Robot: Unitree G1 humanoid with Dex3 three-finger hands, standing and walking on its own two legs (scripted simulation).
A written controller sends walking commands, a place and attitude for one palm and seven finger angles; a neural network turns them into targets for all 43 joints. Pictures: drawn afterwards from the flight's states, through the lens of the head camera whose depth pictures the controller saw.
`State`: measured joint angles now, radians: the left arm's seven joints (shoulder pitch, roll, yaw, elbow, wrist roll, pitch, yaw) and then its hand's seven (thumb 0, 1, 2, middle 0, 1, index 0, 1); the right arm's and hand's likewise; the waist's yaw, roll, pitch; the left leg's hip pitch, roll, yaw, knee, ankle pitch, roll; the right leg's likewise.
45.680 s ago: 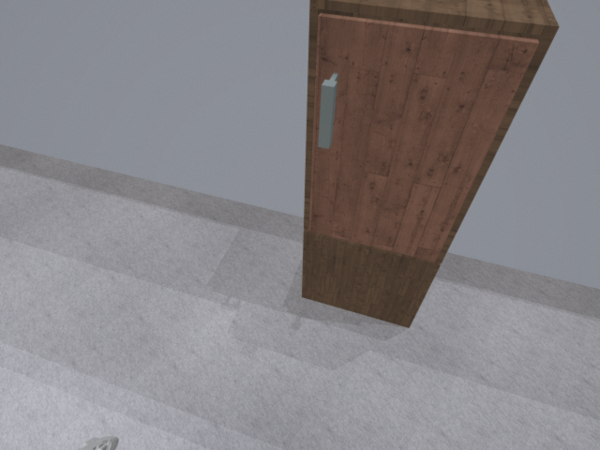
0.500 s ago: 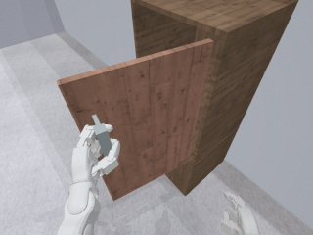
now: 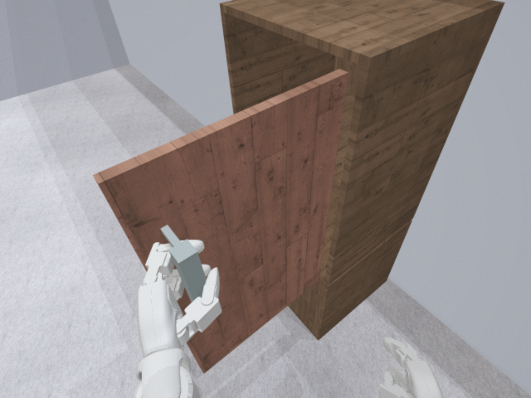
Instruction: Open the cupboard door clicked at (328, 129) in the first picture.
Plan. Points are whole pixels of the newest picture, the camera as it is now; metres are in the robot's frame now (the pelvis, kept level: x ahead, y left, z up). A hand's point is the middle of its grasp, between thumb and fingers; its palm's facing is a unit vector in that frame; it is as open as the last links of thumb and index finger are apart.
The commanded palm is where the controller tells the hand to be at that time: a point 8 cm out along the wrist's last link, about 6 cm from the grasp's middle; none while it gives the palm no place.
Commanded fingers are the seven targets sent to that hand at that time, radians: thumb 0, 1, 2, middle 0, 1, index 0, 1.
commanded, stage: open thumb and fingers to let go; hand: left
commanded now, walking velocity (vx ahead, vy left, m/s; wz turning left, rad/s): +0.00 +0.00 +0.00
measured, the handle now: (186, 271) +0.27 +0.12 +0.10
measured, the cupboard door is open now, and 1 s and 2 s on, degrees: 91 85 90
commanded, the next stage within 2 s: slide the hand sideways off the handle in 0.86 s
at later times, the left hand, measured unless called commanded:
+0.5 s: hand (189, 294) +0.23 +0.11 +0.11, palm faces +0.35 -0.93 +0.02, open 11.5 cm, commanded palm +0.18 +0.13 +0.10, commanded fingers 0.00 -0.50 0.30 -0.28 -1.10 -0.28 -1.10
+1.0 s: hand (194, 285) +0.24 +0.11 +0.11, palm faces +0.34 -0.94 -0.02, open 15.4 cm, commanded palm +0.19 +0.12 +0.10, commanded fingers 0.00 -0.50 0.30 -0.15 -0.30 -0.15 -0.30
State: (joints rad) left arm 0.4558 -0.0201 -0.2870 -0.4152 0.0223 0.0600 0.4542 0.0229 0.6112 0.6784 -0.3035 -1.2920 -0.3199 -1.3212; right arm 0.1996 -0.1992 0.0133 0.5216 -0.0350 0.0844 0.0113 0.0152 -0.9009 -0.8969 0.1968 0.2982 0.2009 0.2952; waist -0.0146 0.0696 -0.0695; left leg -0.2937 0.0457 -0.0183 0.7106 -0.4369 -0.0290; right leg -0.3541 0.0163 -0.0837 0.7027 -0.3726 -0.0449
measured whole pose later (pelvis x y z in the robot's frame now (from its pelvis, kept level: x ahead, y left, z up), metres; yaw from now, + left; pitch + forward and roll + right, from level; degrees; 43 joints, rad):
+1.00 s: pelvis -0.04 +0.03 +0.00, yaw +1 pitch +0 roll -1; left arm 0.07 -0.07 -0.30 -0.14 0.06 0.13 0.57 -0.01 -0.50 0.30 -0.28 -0.56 -0.26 -0.57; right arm 0.13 -0.16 0.04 0.59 -0.02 0.08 0.02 0.02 -0.90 -0.90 0.20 0.30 0.20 0.30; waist 0.03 0.04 -0.03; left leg -0.37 -0.01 -0.01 0.77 -0.40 0.01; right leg -0.41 -0.04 -0.07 0.73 -0.32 0.00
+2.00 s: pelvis -0.01 +0.03 -0.02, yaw +0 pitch +5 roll -1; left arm 0.74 0.15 -0.06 -0.56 -0.15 -0.14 -0.09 -0.01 -0.50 0.30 -0.15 -0.30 -0.15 -0.30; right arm 0.30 -0.21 0.02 0.42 0.04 -0.15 -0.04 0.02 -0.90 -0.90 0.20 0.30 0.20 0.30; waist 0.03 0.06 -0.11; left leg -0.49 0.01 -0.01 0.90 -0.51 0.01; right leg -0.53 -0.02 -0.07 0.86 -0.42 0.00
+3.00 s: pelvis -0.01 +0.05 +0.01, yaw +0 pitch -1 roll -2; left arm 0.62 0.29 0.15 -0.56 -0.06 -0.02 0.09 -0.01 -0.19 0.43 -0.16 -0.30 -0.16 -0.30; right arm 0.26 -0.21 0.05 0.52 0.02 -0.18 -0.10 0.02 -0.90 -0.90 0.20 0.30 0.20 0.30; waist 0.06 0.06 -0.04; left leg -0.25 0.00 0.01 0.67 -0.41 0.03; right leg -0.29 -0.02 -0.05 0.61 -0.31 0.02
